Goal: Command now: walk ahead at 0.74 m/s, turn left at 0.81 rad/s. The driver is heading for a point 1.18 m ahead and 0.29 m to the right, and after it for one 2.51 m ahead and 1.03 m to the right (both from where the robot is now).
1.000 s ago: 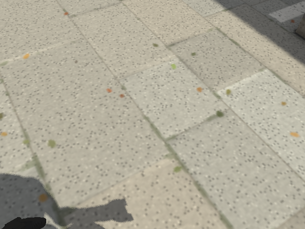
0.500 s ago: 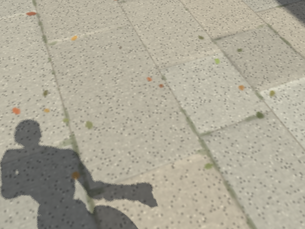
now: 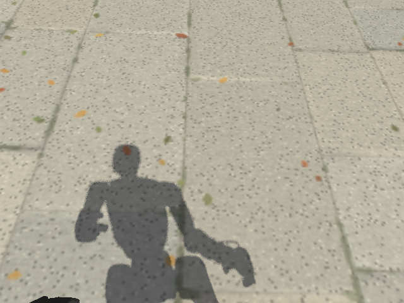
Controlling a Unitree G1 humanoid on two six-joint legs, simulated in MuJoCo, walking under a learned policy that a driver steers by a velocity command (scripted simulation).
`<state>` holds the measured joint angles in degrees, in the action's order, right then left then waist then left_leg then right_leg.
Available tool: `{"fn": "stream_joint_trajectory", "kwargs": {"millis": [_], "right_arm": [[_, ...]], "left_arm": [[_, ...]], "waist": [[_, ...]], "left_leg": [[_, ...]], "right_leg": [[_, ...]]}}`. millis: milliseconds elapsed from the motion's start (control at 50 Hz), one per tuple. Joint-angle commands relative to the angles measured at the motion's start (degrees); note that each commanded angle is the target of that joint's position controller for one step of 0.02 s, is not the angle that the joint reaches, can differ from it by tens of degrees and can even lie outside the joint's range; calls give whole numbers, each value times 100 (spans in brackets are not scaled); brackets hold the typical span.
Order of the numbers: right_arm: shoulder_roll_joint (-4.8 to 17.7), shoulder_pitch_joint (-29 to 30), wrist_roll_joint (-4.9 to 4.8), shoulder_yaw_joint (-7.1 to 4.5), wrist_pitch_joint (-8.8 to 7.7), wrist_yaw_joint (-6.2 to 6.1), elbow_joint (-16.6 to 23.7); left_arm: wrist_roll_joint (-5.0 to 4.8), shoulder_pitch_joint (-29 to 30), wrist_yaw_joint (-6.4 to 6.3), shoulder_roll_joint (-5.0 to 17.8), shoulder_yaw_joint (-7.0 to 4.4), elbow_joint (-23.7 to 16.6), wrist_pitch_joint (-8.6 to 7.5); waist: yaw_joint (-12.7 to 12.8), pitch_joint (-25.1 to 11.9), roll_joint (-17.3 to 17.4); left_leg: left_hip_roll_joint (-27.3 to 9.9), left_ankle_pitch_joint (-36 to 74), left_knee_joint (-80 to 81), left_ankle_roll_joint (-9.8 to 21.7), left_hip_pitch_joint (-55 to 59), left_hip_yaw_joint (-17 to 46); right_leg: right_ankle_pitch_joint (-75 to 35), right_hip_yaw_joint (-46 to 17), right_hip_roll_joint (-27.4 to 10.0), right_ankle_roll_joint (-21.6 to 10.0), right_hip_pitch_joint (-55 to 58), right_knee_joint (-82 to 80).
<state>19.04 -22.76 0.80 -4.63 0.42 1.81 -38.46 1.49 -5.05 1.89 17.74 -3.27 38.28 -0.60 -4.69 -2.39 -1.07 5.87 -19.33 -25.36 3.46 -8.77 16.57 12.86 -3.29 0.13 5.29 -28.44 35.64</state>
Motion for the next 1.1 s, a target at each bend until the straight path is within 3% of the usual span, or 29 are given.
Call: {"fn": "stream_joint_trajectory", "kwargs": {"millis": [20,40,60,80,100,120,160,180,240,300,380,440,460,480,500,520,560,600,740,840,860,880,900,920,940,960,980,1020,1100], "right_arm": [[951,737,47,-240,-181,-39,495],[711,588,63,-164,-255,-58,406],[142,381,35,2,-336,-58,408],[-325,35,-514,173,-434,-227,695],[256,-27,-547,84,-452,-313,518],[537,375,-371,12,-396,-333,458],[574,892,-122,-52,-331,-296,532],[510,958,-130,-55,-300,-249,545],[37,1139,-169,87,-239,-183,637],[-233,1684,-112,226,-240,-100,794],[-18,1966,-90,157,-311,35,796],[371,1291,67,-23,-386,-88,592],[777,699,222,-100,-368,-208,545],[845,685,312,-71,-258,-263,586],[530,639,153,-41,-151,-255,651],[413,1045,33,-4,-103,-256,673],[144,1654,-103,57,-67,-284,601],[213,2031,36,5,-87,-296,527],[496,2253,29,-153,-144,-439,302],[605,2253,-201,-239,-52,-328,135],[406,2045,-237,-209,-16,-303,20],[180,1805,-109,-168,48,-282,-28],[131,2313,59,-124,47,-341,434],[345,2641,52,-175,35,-389,468],[362,2602,-66,-195,8,-408,458],[409,2411,-55,-233,-11,-452,323],[490,2329,-3,-264,-28,-483,272],[393,2226,-5,-250,-75,-426,203],[164,2331,-83,-151,-116,-367,167]], "left_arm": [[-53,-234,-138,638,-147,-318,-235],[47,-1050,-227,861,-231,-92,-327],[241,-1872,-314,1335,-327,-23,-419],[-136,-1982,-282,1653,-456,0,-626],[-224,-1535,-235,1272,-374,-17,-703],[-185,-1311,-233,784,-272,-50,-701],[-88,-1030,-198,416,-166,2,-644],[-89,-1005,-191,318,-118,68,-624],[-170,-1101,-211,412,-103,318,-606],[-238,-939,-306,711,-151,469,-476],[-308,-1189,-341,922,-175,702,-383],[-373,-1183,-284,838,-109,778,-384],[-195,-1080,-251,610,-3,567,-434],[-177,-1937,-198,172,166,625,-381],[-310,-1873,-184,846,-27,769,-259],[-440,-1523,-200,985,-121,615,-151],[-366,-1350,-351,768,-148,585,112],[-313,-1579,-443,507,-136,519,350],[-221,-938,-278,384,-134,-123,428],[-227,-1103,-145,546,-286,-248,515],[-177,-1353,-192,705,-378,-169,511],[-178,-1555,-304,1301,-551,-220,464],[-35,-1332,-318,1888,-608,-494,304],[57,-1306,-240,1675,-575,-539,131],[8,-1157,-230,1547,-534,-532,15],[-138,-858,-265,1368,-505,-574,0],[-244,-604,-321,1173,-439,-640,44],[-224,-539,-424,992,-359,-770,113],[-254,-739,-509,1090,-407,-833,178]], "waist": [[663,266,915],[995,-27,546],[1247,-620,-705],[794,-883,-1716],[671,-245,-1065],[734,249,-547],[659,411,-288],[596,386,-511],[533,315,-669],[582,206,-603],[634,33,-590],[112,-325,-284],[-84,-1028,237],[255,-2106,1489],[7,-2355,882],[148,-1616,797],[456,-616,602],[725,-214,947],[630,-296,824],[815,-268,592],[855,-156,189],[790,188,-1282],[687,261,-2188],[930,-87,-1306],[762,-41,-1043],[562,-37,-625],[461,-83,-600],[402,-396,-605],[506,-482,-480]], "left_leg": [[-1036,-961,607,718,-1328,1430],[-695,-445,-322,539,-1658,1045],[-68,-482,-2386,312,-1951,31],[212,-1160,-3879,9,-3443,-153],[-222,-779,-4481,-113,-3878,-226],[-414,-343,-4649,-218,-3847,-330],[-569,35,-4393,-351,-3477,-519],[-597,100,-4223,-399,-3309,-674],[-463,267,-3429,-548,-3047,-1057],[-531,1098,-1839,-595,-2329,-1477],[-415,1745,-815,-302,-1468,-1644],[-426,3285,278,224,182,-1566],[-1502,6177,-354,628,1760,-663],[-3272,7942,-631,1824,3023,896],[-3103,7124,-529,1807,2616,686],[-2798,5929,-265,1567,2089,147],[-2335,3726,393,1157,699,-480],[-2124,2570,941,1082,-553,-1051],[-2457,1852,1060,975,-620,-1936],[-2492,1190,229,423,-390,-2352],[-2185,568,-486,80,-671,-2583],[-1493,-679,-2116,-488,-1713,-3112],[-530,-1990,-3601,-843,-3299,-2308],[-534,-1846,-4342,-721,-3494,-1451],[-587,-1250,-4349,-561,-3525,-1205],[-705,-705,-4199,-513,-3508,-1104],[-729,-373,-4041,-535,-3422,-1061],[-546,31,-4066,-630,-3006,-1067],[-276,243,-3008,-813,-2939,-946]], "right_leg": [[87,103,37,-308,1860,-741],[332,18,-105,-431,2957,-962],[1974,-1429,-1420,-624,3858,-1664],[2321,-4402,-2307,-1367,4601,-2393],[1729,-4327,-2456,-1608,4180,-2301],[292,-3154,-2186,-1592,3759,-2047],[-2587,-1499,-1549,-1408,3218,-1807],[-3502,-952,-1319,-1310,3102,-1756],[-4782,-307,-1180,-1400,2803,-1849],[-4636,242,-997,-1387,2486,-1978],[-4492,235,-1144,-1328,2600,-1669],[-4427,33,-816,-1031,2260,-468],[-2533,102,-493,-762,1207,737],[2529,8,141,-398,30,2716],[2968,-463,16,-302,-38,3407],[2697,-308,-149,-235,-513,3632],[2086,-64,-426,12,-544,3335],[1607,213,-413,194,95,3235],[515,430,-758,-134,548,1726],[285,896,-442,-614,1290,247],[-40,702,-296,-844,1650,-292],[-1802,-849,-1154,-1332,2049,-1263],[-2096,-3128,-2078,-2442,2181,-1748],[-1539,-2980,-2101,-2584,2221,-1933],[-1182,-2602,-1824,-2284,2208,-1926],[-1005,-2231,-1553,-1947,2236,-1784],[-1197,-2018,-1441,-1775,2182,-1656],[-1875,-1771,-1177,-1701,2144,-1487],[-2000,-1975,-959,-1696,2477,-1313]]}}
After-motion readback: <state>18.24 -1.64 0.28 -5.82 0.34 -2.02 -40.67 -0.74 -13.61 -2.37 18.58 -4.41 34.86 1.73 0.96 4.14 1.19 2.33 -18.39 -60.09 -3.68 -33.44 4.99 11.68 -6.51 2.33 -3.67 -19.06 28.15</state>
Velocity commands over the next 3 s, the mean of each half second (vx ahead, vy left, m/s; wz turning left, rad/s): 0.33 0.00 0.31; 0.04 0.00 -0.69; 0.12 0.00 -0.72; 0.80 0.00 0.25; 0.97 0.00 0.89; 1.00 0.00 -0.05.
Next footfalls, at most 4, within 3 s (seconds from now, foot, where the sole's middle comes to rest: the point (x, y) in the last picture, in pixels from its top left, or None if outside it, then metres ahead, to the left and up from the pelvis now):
0.04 right None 0.12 -0.13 -0.78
0.44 left None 0.35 0.12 -0.78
0.86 right None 0.31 -0.14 -0.78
1.38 left None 0.44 0.02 -0.78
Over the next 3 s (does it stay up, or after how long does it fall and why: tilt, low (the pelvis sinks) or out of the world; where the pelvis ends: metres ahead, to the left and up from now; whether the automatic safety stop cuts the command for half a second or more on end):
stays up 1.41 -0.41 -0.01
